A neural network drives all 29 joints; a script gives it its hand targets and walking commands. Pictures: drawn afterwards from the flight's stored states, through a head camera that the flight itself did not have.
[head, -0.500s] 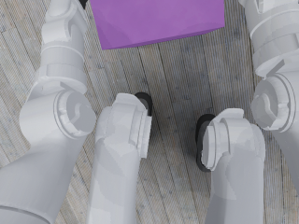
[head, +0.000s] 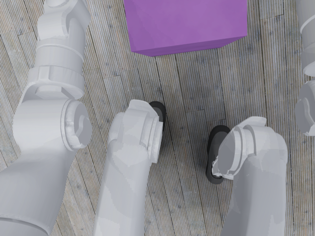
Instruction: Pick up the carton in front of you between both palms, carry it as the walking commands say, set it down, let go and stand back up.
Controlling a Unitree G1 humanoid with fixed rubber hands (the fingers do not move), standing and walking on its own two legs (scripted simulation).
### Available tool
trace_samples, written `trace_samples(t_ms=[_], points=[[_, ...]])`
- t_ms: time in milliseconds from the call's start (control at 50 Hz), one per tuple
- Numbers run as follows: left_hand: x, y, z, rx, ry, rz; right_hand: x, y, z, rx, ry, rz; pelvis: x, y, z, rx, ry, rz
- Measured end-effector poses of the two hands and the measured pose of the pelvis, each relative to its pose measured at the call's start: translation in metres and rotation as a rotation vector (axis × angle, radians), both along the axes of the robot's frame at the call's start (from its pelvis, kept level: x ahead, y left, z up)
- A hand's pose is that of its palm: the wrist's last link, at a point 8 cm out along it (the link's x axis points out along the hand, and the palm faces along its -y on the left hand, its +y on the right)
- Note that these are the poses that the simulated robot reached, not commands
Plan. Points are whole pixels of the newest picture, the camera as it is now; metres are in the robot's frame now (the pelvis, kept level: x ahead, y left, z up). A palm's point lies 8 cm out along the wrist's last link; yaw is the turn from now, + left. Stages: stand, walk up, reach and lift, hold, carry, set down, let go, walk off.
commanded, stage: set down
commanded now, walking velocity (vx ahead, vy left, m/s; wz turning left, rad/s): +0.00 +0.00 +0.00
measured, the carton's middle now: (181, 4) +0.54 +0.07 -0.27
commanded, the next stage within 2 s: let go in 0.82 s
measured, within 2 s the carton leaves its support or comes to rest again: neither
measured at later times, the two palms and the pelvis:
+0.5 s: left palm out of the picture +0.52 +0.27 +0.02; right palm out of the picture +0.61 -0.11 +0.02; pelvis +0.02 +0.00 +0.12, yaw +0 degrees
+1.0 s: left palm out of the picture +0.50 +0.27 +0.15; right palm out of the picture +0.59 -0.12 +0.15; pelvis +0.05 +0.01 +0.25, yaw -1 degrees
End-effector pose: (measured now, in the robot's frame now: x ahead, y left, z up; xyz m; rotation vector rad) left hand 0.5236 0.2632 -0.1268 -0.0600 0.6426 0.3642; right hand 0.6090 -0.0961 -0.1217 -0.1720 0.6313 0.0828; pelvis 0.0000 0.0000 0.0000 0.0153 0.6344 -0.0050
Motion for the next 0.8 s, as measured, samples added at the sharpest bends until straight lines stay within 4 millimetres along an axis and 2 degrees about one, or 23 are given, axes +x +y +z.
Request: trace_samples(t_ms=[140,360,540,800], points=[[-0.003,0.0,0.048,0.004,0.006,0.0,0.002,-0.003,0.049,0.002,0.024,-0.017,0.004,0.0,0.034,-0.012,0.08,0.006],[0.0,0.002,0.105,0.021,-0.006,0.001,0.005,-0.015,0.099,0.004,0.001,-0.013,0.015,0.0,0.083,-0.01,0.166,0.001],[-0.003,0.011,0.165,0.014,-0.008,0.002,0.006,-0.013,0.156,0.007,0.006,0.002,0.027,-0.002,0.133,-0.009,0.205,0.006],[-0.007,0.01,0.243,0.012,-0.012,-0.01,0.004,-0.019,0.238,0.008,0.013,0.006,0.038,0.0,0.206,-0.016,0.195,0.005]])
